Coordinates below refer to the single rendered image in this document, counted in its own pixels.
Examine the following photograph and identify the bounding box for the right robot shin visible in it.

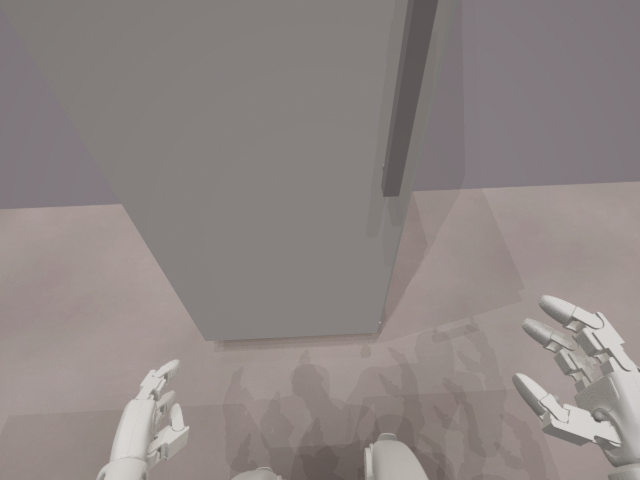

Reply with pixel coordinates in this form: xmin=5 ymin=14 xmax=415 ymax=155
xmin=377 ymin=433 xmax=397 ymax=441

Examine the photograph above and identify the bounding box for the left robot hand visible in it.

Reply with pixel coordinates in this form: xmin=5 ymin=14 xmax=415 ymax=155
xmin=109 ymin=359 xmax=189 ymax=470

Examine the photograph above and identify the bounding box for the fridge door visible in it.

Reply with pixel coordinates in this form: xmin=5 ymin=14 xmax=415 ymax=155
xmin=0 ymin=0 xmax=453 ymax=341

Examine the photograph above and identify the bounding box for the left robot forearm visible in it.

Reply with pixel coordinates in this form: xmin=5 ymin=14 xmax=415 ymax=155
xmin=96 ymin=458 xmax=150 ymax=480

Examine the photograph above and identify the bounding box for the right robot hand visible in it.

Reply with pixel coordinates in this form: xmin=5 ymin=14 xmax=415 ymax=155
xmin=512 ymin=295 xmax=640 ymax=468

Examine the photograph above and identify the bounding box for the robot right thigh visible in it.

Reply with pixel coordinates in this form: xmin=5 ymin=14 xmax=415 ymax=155
xmin=364 ymin=440 xmax=429 ymax=480

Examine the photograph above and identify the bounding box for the handle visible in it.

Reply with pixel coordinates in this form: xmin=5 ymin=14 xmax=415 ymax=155
xmin=381 ymin=0 xmax=438 ymax=197

